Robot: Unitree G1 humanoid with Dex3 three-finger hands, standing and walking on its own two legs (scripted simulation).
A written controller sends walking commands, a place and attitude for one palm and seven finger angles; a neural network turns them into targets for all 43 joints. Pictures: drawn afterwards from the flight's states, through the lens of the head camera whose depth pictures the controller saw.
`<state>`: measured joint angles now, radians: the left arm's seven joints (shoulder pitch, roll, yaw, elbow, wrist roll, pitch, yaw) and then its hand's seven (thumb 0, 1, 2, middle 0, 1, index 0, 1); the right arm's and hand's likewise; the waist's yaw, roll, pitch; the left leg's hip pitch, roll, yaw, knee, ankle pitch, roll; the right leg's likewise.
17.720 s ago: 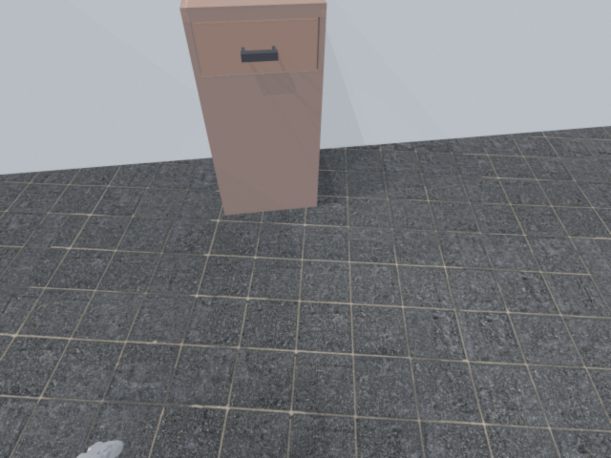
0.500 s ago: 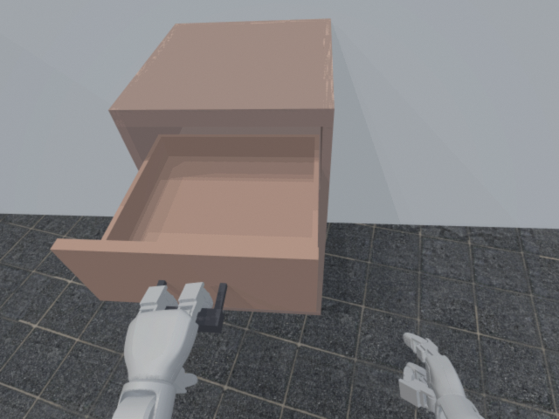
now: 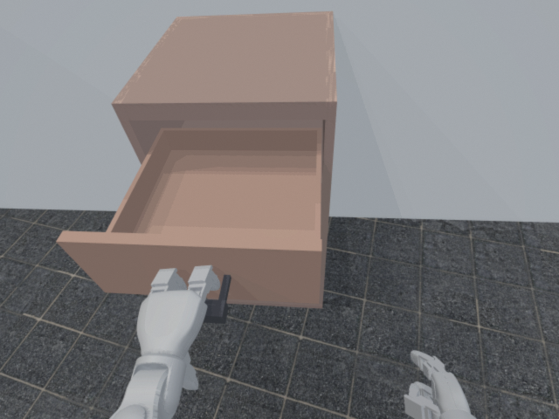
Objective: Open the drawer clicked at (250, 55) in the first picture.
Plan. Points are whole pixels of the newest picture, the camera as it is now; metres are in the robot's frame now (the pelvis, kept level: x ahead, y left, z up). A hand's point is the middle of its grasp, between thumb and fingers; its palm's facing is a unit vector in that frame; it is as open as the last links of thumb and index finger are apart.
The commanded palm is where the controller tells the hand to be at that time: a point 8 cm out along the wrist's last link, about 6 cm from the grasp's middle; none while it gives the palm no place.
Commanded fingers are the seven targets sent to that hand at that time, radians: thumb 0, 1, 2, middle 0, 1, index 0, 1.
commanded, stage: lift the hand off the handle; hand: left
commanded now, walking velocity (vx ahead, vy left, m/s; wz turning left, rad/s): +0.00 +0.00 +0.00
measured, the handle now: (191, 295) +0.29 +0.17 +0.01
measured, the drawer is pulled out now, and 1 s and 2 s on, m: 0.30 0.30 0.30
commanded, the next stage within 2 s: draw the hand back to the body in 1.24 s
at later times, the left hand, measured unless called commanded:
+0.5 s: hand (180, 306) +0.25 +0.17 +0.06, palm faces +0.06 -0.17 -0.98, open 13.5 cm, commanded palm +0.22 +0.17 +0.13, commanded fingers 0.00 -0.50 0.30 -0.30 -1.20 -0.30 -1.20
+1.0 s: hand (158, 272) +0.26 +0.17 +0.13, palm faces +0.13 -0.17 -0.98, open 13.8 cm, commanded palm +0.22 +0.17 +0.20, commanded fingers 0.00 -0.50 0.30 -0.30 -1.20 -0.30 -1.20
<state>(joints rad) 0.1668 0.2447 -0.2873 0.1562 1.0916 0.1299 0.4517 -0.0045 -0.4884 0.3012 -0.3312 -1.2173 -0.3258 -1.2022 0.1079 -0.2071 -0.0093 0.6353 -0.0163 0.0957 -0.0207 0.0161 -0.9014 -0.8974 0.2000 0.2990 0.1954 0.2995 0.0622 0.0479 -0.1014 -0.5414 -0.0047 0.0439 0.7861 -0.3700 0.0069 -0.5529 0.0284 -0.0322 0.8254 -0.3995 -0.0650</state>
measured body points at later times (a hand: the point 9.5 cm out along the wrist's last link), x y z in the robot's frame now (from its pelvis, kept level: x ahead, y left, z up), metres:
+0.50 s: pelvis +0.02 +0.01 +0.02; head +0.02 -0.04 +0.46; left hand +0.24 +0.17 +0.11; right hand +0.24 -0.19 -0.08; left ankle +0.02 +0.12 -0.70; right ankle +0.01 -0.08 -0.70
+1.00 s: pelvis +0.02 +0.00 +0.03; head +0.00 -0.05 +0.48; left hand +0.24 +0.18 +0.19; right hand +0.25 -0.19 -0.06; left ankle +0.02 +0.12 -0.70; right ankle +0.01 -0.08 -0.70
